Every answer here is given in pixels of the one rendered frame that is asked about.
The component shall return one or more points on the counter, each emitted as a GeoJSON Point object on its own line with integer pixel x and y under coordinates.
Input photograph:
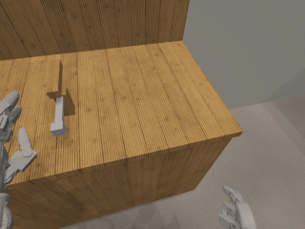
{"type": "Point", "coordinates": [143, 121]}

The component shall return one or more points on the robot right hand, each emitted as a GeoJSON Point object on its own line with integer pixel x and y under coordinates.
{"type": "Point", "coordinates": [238, 217]}

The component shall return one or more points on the tap lever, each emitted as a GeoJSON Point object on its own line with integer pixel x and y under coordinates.
{"type": "Point", "coordinates": [58, 127]}

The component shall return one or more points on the robot left forearm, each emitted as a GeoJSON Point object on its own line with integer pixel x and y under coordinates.
{"type": "Point", "coordinates": [6, 216]}

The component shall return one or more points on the robot left hand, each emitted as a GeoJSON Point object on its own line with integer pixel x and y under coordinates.
{"type": "Point", "coordinates": [21, 160]}

